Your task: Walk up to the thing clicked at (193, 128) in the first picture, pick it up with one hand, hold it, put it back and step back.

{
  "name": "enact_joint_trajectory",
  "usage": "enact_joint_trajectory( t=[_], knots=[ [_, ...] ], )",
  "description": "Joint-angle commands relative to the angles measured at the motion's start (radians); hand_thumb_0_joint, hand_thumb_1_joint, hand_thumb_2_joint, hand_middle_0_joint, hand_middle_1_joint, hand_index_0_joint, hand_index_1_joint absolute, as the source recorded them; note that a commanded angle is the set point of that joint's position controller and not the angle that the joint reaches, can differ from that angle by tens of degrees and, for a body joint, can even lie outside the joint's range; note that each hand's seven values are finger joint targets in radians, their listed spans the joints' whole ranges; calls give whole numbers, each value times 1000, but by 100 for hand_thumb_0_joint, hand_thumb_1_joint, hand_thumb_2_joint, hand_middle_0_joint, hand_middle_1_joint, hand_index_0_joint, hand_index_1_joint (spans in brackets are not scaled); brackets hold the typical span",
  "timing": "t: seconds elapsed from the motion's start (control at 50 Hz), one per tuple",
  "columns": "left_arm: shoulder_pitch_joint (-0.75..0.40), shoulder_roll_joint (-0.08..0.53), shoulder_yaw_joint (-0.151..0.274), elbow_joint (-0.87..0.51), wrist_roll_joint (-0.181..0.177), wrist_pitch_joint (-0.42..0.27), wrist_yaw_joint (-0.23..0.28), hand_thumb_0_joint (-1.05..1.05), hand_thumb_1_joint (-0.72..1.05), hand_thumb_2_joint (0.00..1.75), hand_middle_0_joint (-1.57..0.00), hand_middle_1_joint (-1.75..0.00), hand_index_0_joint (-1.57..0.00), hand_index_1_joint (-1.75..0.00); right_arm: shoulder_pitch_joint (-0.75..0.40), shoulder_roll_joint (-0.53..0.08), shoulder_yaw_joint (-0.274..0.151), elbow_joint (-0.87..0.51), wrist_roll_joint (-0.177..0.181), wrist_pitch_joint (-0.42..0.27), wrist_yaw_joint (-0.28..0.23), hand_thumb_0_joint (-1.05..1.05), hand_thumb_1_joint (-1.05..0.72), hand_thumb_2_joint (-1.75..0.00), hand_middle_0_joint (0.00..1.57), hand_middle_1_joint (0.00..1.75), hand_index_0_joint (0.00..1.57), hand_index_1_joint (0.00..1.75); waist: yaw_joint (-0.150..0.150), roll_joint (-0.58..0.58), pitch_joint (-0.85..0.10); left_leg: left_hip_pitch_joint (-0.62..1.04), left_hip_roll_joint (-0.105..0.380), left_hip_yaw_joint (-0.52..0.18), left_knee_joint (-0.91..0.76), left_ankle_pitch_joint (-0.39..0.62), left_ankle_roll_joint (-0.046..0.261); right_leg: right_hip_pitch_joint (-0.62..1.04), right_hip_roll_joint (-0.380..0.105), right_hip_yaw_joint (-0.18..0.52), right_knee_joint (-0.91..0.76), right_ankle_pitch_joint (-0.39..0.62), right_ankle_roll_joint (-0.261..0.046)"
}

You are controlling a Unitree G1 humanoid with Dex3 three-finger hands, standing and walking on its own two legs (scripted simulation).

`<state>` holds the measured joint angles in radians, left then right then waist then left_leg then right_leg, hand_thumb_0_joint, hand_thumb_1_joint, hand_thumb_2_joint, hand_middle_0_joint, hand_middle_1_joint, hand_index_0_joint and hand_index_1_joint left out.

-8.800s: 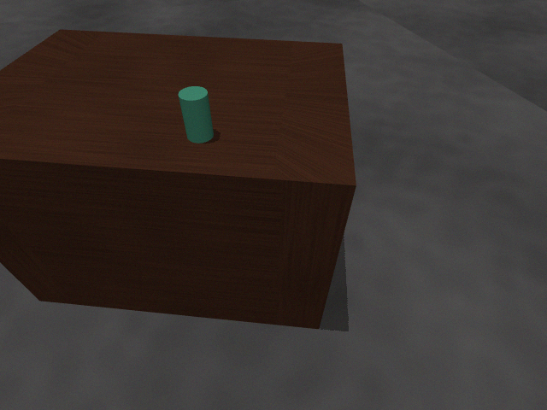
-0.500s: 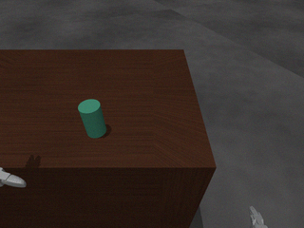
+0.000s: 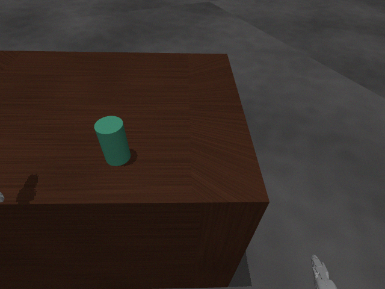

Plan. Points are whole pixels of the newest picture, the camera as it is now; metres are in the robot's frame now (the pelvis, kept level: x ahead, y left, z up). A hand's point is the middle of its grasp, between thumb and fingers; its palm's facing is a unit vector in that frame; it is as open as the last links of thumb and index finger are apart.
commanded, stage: go down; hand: left
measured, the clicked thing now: (113, 141) +0.50 +0.21 +0.04
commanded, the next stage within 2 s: approach in 1.80 s
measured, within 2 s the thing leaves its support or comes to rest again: neither
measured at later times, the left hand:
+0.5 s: hand out of the picture +0.36 +0.38 +0.15, palm faces +0.17 -0.99 +0.00, open 17.6 cm
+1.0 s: hand out of the picture +0.38 +0.39 +0.16, palm faces +0.17 -0.98 +0.00, open 17.7 cm
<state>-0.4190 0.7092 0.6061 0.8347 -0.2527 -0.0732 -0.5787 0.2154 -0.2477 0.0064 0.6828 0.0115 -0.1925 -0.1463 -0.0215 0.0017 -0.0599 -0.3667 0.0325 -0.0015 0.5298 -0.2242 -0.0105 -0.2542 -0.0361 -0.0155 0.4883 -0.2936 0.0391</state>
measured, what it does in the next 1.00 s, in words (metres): stands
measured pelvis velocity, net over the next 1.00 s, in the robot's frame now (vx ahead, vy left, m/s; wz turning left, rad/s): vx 0.02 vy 0.00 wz -0.01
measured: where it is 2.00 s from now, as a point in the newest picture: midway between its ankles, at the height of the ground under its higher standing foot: outside the picture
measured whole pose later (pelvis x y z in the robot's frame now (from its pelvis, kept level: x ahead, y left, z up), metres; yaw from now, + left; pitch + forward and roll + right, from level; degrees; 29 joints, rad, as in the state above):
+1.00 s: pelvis +0.02 +0.00 -0.01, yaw +0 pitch +10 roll -2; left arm -0.60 0.87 0.64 1.03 -0.21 -0.06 -0.63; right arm 0.21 -0.24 0.05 0.67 0.00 -0.23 -0.17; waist -0.06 -0.01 -0.10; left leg -0.52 0.05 -0.01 0.64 -0.29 -0.01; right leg -0.39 -0.02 -0.02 0.56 -0.34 0.04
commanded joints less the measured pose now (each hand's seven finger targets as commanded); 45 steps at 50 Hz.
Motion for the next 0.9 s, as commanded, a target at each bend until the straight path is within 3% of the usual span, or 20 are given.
enact_joint_trajectory(
  t=[0.0,0.04,0.08,0.1,0.12,0.16,0.18,0.26,0.32,0.34,0.38,0.44,0.46,0.48,0.5,0.72,0.74,0.76,0.78,0.88],
  knots=[
    [-346,384,60,-137,-22,-55,-18,0,-52,6,-3,-1,-3,-2,-73,-131,-28,-143,-2,-62,-21,0,55,-5,5,5,5,5,6,122,-212,217,-30,8,-58,129,21,-102,41,-38,-73,149,-41],
    [-374,418,74,-137,-19,-53,-19,0,-54,7,-3,-2,-3,-3,-75,-164,-47,-187,-5,-73,-25,0,55,-5,5,5,5,5,3,120,-243,221,-25,3,-56,129,18,-100,44,-39,-70,146,-43],
    [-400,440,82,-147,-17,-54,-17,0,-52,7,-3,-2,-3,-3,-77,-141,-28,-154,-5,-74,-26,0,55,-5,5,5,5,5,13,156,-237,210,-30,9,-51,132,17,-100,42,-36,-71,149,-43],
    [-403,434,75,-139,-13,-53,-18,0,-52,6,-3,-2,-3,-2,-74,-160,-39,-181,-6,-82,-28,0,54,-5,5,5,5,5,-1,153,-232,215,-25,5,-52,110,15,-115,46,-37,-71,129,-43],
    [-401,435,77,-141,-13,-53,-17,0,-51,8,-3,-2,-2,-2,-64,-127,-11,-156,-4,-81,-24,0,55,-5,5,5,5,5,11,162,-234,206,-27,7,-50,116,17,-108,44,-37,-71,134,-43],
    [-400,424,66,-138,-11,-53,-15,0,-55,6,-4,-2,-3,-3,-80,-129,-15,-166,-3,-87,-30,0,54,-5,5,5,5,5,4,174,-244,220,-23,5,-44,130,16,-118,46,-38,-64,144,-44],
    [-401,449,83,-141,-12,-54,-10,0,-55,6,-4,-2,-3,-3,-73,-171,-52,-171,-7,-90,-34,0,54,-5,5,5,5,5,1,156,-275,230,-23,5,-32,158,18,-113,45,-36,-62,167,-42],
    [-403,439,73,-133,-8,-49,-16,0,-55,6,-4,-2,-3,-3,-67,-132,-21,-125,-7,-91,-32,0,54,-5,5,5,5,5,-1,167,-279,236,-20,4,-14,228,22,-120,46,-36,-52,216,-38],
    [-403,433,63,-122,-8,-51,-19,0,-58,6,-4,-3,-4,-4,-97,-132,-20,-129,-7,-93,-34,0,53,-5,5,5,5,5,4,163,-277,232,-20,3,-8,222,22,-132,46,-37,-49,209,-38],
    [-406,461,85,-122,-7,-47,-18,0,-56,6,-4,-2,-4,-3,-64,-161,-43,-120,-9,-92,-39,0,53,-6,5,5,5,5,-6,152,-307,247,-15,-3,-3,253,23,-126,49,-41,-43,227,-38],
    [-417,442,72,-132,-9,-49,-22,0,-56,7,-4,-3,-4,-4,-76,-125,-12,-123,-7,-92,-33,0,54,-5,5,5,5,5,2,173,-302,244,-12,-5,-1,268,18,-128,49,-42,-39,228,-40],
    [-404,443,65,-110,-3,-45,-23,0,-57,6,-4,-3,-4,-4,-73,-130,-21,-125,-7,-91,-35,0,53,-6,5,5,5,5,-9,143,-308,248,-17,1,15,306,26,-126,48,-41,-32,272,-34],
    [-398,471,87,-116,-1,-42,-19,0,-57,6,-4,-3,-4,-4,-57,-162,-47,-122,-11,-91,-38,0,53,-6,5,5,5,5,-8,150,-331,257,-19,2,23,332,26,-122,46,-38,-30,291,-33],
    [-417,480,89,-126,0,-42,-23,0,-57,6,-4,-3,-4,-3,-40,-151,-39,-101,-11,-88,-35,0,53,-6,5,5,5,5,-9,167,-329,259,-14,-2,23,340,23,-139,48,-39,-29,283,-35],
    [-428,467,84,-138,-10,-44,-30,0,-58,6,-4,-3,-4,-4,-50,-128,-19,-90,-8,-86,-31,0,54,-5,5,5,5,5,-2,188,-312,257,-15,0,23,333,22,-140,47,-40,-31,276,-36],
    [-448,510,90,-59,5,-41,-49,0,-59,7,-4,-4,-4,-5,-58,-138,-28,-99,-11,-88,-34,0,53,-6,5,5,5,5,-15,163,-314,224,-19,-3,47,345,28,-161,43,-35,-7,293,-33],
    [-474,500,71,-66,9,-45,-52,0,-59,7,-4,-4,-4,-5,-91,-110,4,-118,-10,-90,-31,0,53,-6,5,5,5,5,-13,167,-299,210,-21,-1,48,306,30,-171,44,-33,-10,273,-32],
    [-471,542,101,-55,11,-44,-50,0,-58,6,-4,-4,-4,-4,-81,-154,-33,-128,-13,-93,-38,0,53,-6,5,5,5,5,-19,151,-303,197,-24,2,49,269,33,-167,43,-30,-10,254,-29],
    [-481,532,93,-52,9,-44,-51,0,-61,6,-4,-4,-4,-5,-65,-150,-27,-132,-14,-93,-38,0,53,-6,5,5,5,5,-25,154,-309,199,-24,0,45,248,33,-166,43,-31,-10,240,-29],
    [-493,547,97,-23,13,-43,-50,0,-61,6,-5,-4,-4,-4,-63,-139,-13,-147,-13,-91,-38,0,53,-6,5,5,5,5,-25,144,-337,198,-24,-2,70,305,38,-175,44,-31,8,285,-27]
  ],
)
